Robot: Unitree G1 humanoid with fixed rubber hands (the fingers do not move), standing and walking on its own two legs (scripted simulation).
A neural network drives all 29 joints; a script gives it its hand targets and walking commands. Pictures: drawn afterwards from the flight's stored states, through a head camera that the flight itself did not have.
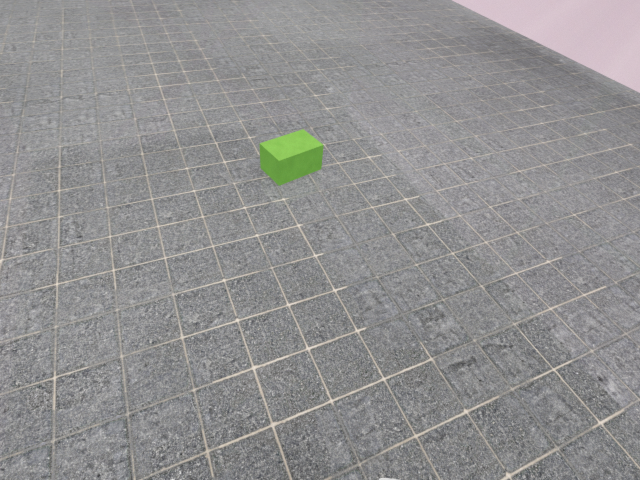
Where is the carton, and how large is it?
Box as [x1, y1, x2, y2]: [259, 129, 323, 185]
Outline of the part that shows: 303,129 259,143 260,166 279,185 317,170 321,166 323,145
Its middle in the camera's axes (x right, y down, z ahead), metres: -0.15 -0.47 +2.05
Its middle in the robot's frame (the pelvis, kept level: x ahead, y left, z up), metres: +1.80 +0.03 -0.70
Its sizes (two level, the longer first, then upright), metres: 0.279 0.182 0.154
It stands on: the floor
